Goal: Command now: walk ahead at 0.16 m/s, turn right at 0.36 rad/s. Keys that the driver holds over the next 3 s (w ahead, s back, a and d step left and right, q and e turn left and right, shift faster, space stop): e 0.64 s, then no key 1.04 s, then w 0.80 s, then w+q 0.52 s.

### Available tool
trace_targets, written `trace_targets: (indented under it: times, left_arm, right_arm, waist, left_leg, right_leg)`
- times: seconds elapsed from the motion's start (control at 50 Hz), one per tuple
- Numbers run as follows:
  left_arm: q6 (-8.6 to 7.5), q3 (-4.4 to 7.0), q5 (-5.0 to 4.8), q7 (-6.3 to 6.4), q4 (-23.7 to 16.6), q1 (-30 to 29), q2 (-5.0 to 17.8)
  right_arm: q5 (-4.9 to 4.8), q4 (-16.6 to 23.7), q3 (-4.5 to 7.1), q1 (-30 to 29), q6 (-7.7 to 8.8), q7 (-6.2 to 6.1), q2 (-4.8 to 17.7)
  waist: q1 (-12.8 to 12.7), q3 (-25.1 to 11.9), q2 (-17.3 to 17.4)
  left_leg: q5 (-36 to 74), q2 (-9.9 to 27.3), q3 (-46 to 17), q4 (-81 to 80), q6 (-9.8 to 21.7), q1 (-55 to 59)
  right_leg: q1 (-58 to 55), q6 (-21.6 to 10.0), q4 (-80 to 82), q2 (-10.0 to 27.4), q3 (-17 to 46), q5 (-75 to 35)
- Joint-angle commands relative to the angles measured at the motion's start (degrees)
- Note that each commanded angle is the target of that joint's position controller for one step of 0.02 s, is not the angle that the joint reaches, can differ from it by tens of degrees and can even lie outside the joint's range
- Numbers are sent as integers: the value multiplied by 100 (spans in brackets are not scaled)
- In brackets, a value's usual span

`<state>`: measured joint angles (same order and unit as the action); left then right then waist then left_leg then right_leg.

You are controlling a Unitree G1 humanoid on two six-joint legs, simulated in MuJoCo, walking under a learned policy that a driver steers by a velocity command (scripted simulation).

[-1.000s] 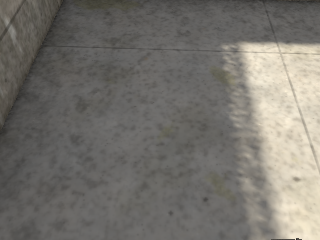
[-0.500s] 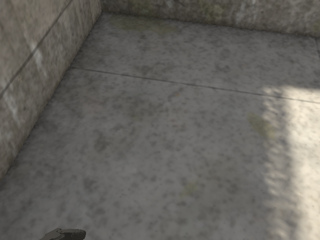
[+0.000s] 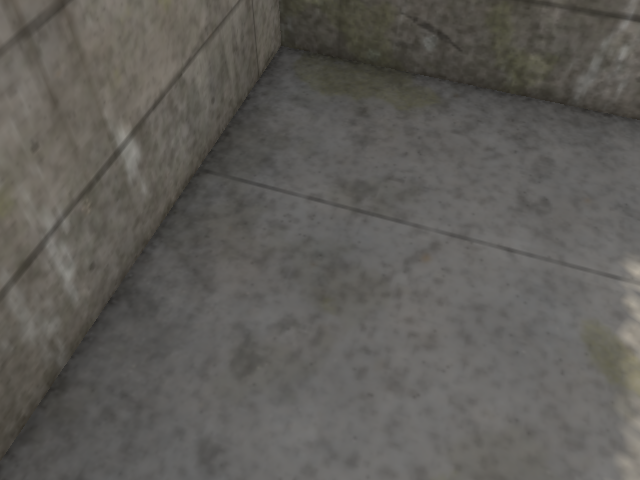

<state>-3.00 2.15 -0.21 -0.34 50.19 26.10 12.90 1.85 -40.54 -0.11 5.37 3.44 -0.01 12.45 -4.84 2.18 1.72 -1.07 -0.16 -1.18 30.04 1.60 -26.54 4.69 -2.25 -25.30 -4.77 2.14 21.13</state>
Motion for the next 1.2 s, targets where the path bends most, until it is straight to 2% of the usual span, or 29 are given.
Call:
trace_targets:
  times: [0.02, 0.04, 0.06, 0.08, 0.12, 0.26, 0.38, 0.4, 0.42, 0.44, 0.46, 0.48, 0.52, 0.56, 0.6, 0.74, 0.84, 0.86, 0.88, 0.9, 0.92, 0.94, 1.0, 1.06, 1.1, 1.14, 1.16, 1.18, 1.2]
  left_arm:
    - [-76, 170, -78, 64, -711, -137, 579]
    - [49, 155, -154, 148, -655, 668, 431]
    - [210, 253, 46, 178, -476, 519, 830]
    - [298, 284, 137, 137, -526, 81, 813]
    - [449, 295, 187, 54, -626, -307, 712]
    - [740, 226, 170, -79, -886, -698, 532]
    - [699, 188, 111, -181, -1229, -1019, 626]
    - [654, 197, 116, -180, -1182, -825, 637]
    - [594, 231, 142, -159, -1125, -651, 766]
    - [534, 319, 191, -83, -1229, -670, 1267]
    - [554, 507, 192, -8, -1388, -648, 1966]
    - [576, 495, 215, 70, -1264, -512, 1713]
    - [589, 368, 149, 91, -1383, -1279, 1311]
    - [533, 317, 80, 68, -1496, -1476, 1093]
    - [484, 331, 49, 39, -1453, -1247, 1100]
    - [482, 347, 143, 64, -1336, -874, 1121]
    - [521, 298, 110, 60, -1291, -1255, 1113]
    - [510, 255, 59, 81, -1290, -1325, 1017]
    - [474, 161, 58, 85, -1324, -1208, 708]
    - [451, 109, 28, 92, -1358, -964, 509]
    - [502, 203, 128, 115, -1259, -1110, 882]
    - [527, 231, 103, 93, -1197, -1151, 927]
    - [558, 178, 110, 23, -984, -1070, 727]
    - [560, 81, 53, 48, -850, -1192, 547]
    - [546, 35, 35, 95, -712, -1129, 484]
    - [468, 53, 148, 152, -663, -1202, 752]
    - [433, 100, 161, 171, -633, -1324, 1017]
    - [419, 84, 82, 144, -528, -1385, 864]
    - [392, 31, 84, 132, -494, -1398, 694]
  right_arm:
    - [148, 26, 371, 1692, 178, -192, 1325]
    - [-40, 113, 450, 1680, 47, -159, 1480]
    - [-194, 200, 396, 1505, -62, -157, 1090]
    - [-177, 259, 295, 1096, -106, -196, 747]
    - [-110, 285, 230, 617, -174, -278, 568]
    - [0, 193, 332, 519, -198, -265, 737]
    - [-10, 93, 495, 654, -373, -188, 1144]
    - [-36, 72, 511, 656, -411, -188, 1161]
    - [-13, -7, 519, 850, -466, -169, 1063]
    - [7, 60, 446, 1107, -529, -116, 656]
    - [-24, 424, 411, 610, -587, -192, 654]
    - [-21, 445, 428, 277, -624, -195, 770]
    - [-121, 262, 465, 547, -572, -127, 805]
    - [-6, 70, 518, 872, -541, -75, 914]
    - [-39, 93, 497, 825, -553, -59, 820]
    - [-109, 220, 386, 529, -578, -121, 698]
    - [-177, 130, 331, 986, -499, -187, 621]
    - [-130, 87, 313, 1135, -440, -213, 610]
    - [-17, 149, 334, 1088, -368, -252, 899]
    - [-22, 310, 394, 651, -342, -232, 1380]
    - [-52, 225, 367, 739, -339, -195, 1180]
    - [-76, 208, 271, 635, -311, -160, 894]
    - [-92, 115, 215, 393, -295, -179, 782]
    - [-101, -49, 238, 678, -324, -153, 837]
    - [-130, -128, 262, 648, -363, -151, 883]
    - [-123, -148, 250, 721, -340, -138, 796]
    - [-138, -139, 257, 881, -318, -103, 751]
    - [-146, -254, 236, 801, -334, -99, 675]
    - [-124, -309, 257, 647, -357, -110, 745]
  waist:
    - [796, -1404, 686]
    - [615, -2258, 1555]
    - [641, -2039, 741]
    - [548, -1335, 458]
    - [356, -609, 647]
    - [287, -553, 642]
    - [399, -592, 583]
    - [292, -588, 427]
    - [260, -430, -94]
    - [390, -257, -1651]
    - [180, 170, -1997]
    - [113, 201, -1308]
    - [579, 143, -967]
    - [641, -278, -909]
    - [565, -480, -663]
    - [244, -469, -938]
    - [541, -457, -843]
    - [647, -455, -686]
    - [524, -505, 48]
    - [246, -386, 979]
    - [472, -407, 976]
    - [411, -273, 707]
    - [299, -210, 806]
    - [492, -405, 741]
    - [408, -438, 672]
    - [474, -503, 351]
    - [707, -384, -145]
    - [629, -260, -467]
    - [533, -107, -407]
  left_leg:
    - [3635, 1799, -1383, -76, 528, 3189]
    - [4812, 2906, -2424, -80, 1385, 3722]
    - [3378, 2568, -2344, -424, 1449, 3197]
    - [2091, 2203, -1842, -744, 1288, 2555]
    - [1120, 1728, -1045, -1281, 1048, 1573]
    - [-249, 1596, -21, -1549, 1076, 911]
    - [-1124, 1810, 218, -1144, 830, 861]
    - [-1218, 1720, 401, -834, 614, 653]
    - [-1567, 1503, 700, -199, 243, 365]
    - [-2801, 801, 1308, 1404, -268, -505]
    - [-3571, -24, 725, 2141, -424, -1296]
    - [-3180, 168, 139, 2827, -386, -1139]
    - [-2139, 200, -61, 2858, -312, -904]
    - [-1849, 92, 24, 3132, -316, -712]
    - [-1876, 65, -17, 3086, -364, -731]
    - [-2235, -15, -9, 1687, -290, -171]
    - [-1734, -193, 171, -101, -38, 1306]
    - [-1064, -51, 16, -924, 35, 1892]
    - [-1107, 839, -933, -1493, 188, 2235]
    - [17, 1869, -2162, -1700, 661, 2097]
    - [414, 2135, -2172, -1539, 1203, 1477]
    - [446, 1874, -1894, -1546, 1258, 1384]
    - [962, 1136, -961, -1267, 859, 1616]
    - [1529, 1024, -827, -917, 835, 2084]
    - [1310, 920, -790, -739, 687, 2007]
    - [473, 826, -855, -749, 333, 1483]
    - [-94, 513, -623, -816, 213, 1327]
    - [-676, 327, -428, -969, 154, 1603]
    - [-759, 319, -420, -900, 128, 1724]
  right_leg:
    - [1600, -90, -2481, 343, 327, -1073]
    - [2221, -61, -3913, -205, -89, 2044]
    - [2443, -56, -4383, 58, 31, 1776]
    - [2599, 2, -4447, 236, 45, 1310]
    - [2482, 207, -4240, 476, 6, 715]
    - [1976, 283, -3206, 607, -268, 73]
    - [1028, -19, -1446, 487, -681, 105]
    - [592, -119, -852, 383, -711, -139]
    - [338, -211, -52, 479, -249, -383]
    - [202, -494, 1010, 1863, 1783, -486]
    - [843, -1282, 1295, 2783, 3157, -1453]
    - [991, -1408, 1213, 2470, 2692, -1379]
    - [1074, -1014, 1105, 1662, 1774, -1120]
    - [710, -975, 858, 1374, 1439, -2135]
    - [380, -1032, 716, 1398, 1495, -2600]
    - [224, -1174, 513, 1470, 1851, -2478]
    - [811, -861, 140, 1306, 1988, -2915]
    - [1153, -598, 6, 1142, 1958, -2416]
    - [1507, -258, -473, 751, 1635, -1413]
    - [1954, -18, -946, -199, 712, 124]
    - [1476, 50, -1627, -53, 451, 990]
    - [1393, 78, -1930, 18, 496, 848]
    - [1281, 223, -1735, 127, 298, 369]
    - [1046, 287, -845, 147, -10, 233]
    - [534, 245, 240, 175, -117, -674]
    - [-188, 158, 581, 650, 490, -1648]
    - [-82, 40, 313, 950, 770, -2172]
    - [412, -48, 303, 920, 741, -1794]
    - [626, -37, 415, 880, 743, -1511]
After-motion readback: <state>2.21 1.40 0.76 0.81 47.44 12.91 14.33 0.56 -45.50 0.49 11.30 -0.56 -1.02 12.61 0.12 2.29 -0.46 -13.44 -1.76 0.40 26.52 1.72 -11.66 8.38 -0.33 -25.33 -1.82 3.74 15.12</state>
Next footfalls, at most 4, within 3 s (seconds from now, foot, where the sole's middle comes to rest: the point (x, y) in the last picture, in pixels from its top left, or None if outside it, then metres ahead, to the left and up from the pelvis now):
0.44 right None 0.05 -0.11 -0.77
0.88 left None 0.12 0.07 -0.77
1.14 right None -0.01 -0.11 -0.77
2.40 right None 0.38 -0.23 -0.77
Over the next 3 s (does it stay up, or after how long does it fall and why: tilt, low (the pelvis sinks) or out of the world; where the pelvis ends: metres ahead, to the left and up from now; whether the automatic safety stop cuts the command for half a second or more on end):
stays up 0.58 -0.22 -0.01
